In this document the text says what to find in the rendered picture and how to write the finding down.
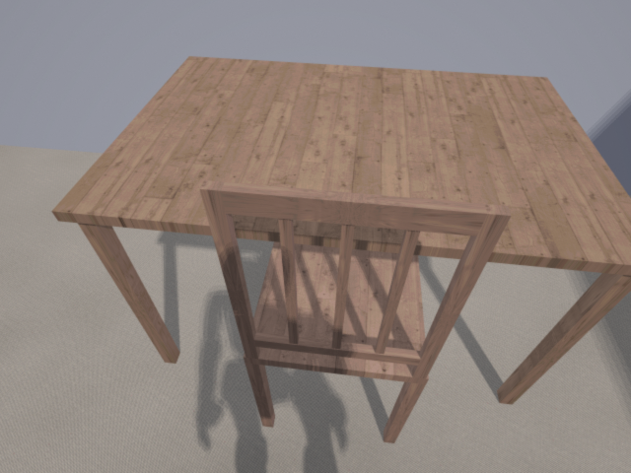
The table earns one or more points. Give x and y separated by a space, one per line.
454 136

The chair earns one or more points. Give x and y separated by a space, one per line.
343 310

